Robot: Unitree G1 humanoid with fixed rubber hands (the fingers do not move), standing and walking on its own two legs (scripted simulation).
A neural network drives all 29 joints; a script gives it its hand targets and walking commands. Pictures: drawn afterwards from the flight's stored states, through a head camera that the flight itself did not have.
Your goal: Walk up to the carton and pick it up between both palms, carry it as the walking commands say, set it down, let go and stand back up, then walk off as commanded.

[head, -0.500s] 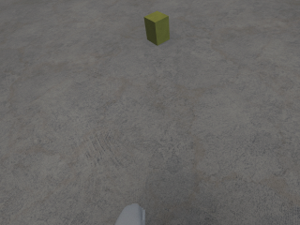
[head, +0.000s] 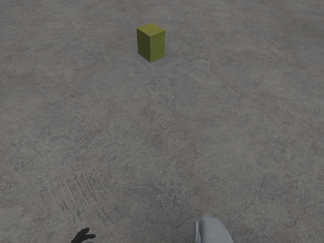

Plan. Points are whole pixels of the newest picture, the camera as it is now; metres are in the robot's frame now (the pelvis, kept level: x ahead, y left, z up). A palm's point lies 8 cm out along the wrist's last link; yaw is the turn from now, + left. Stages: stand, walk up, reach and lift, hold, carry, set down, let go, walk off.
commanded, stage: walk up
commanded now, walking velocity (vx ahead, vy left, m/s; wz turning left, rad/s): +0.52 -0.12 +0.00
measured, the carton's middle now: (151, 42) +2.04 +0.07 -0.64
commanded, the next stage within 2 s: none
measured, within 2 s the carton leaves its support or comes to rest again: neither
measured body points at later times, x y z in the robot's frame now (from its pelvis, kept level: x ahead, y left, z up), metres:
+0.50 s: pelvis +0.25 -0.06 +0.00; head +0.27 -0.09 +0.45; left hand +0.23 +0.21 -0.13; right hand +0.31 -0.31 -0.17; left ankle +0.27 +0.13 -0.66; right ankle +0.26 -0.16 -0.75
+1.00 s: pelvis +0.49 +0.05 +0.00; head +0.51 +0.08 +0.45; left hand +0.56 +0.31 -0.16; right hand +0.48 -0.22 -0.13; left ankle +0.48 +0.14 -0.75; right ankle +0.50 -0.12 -0.66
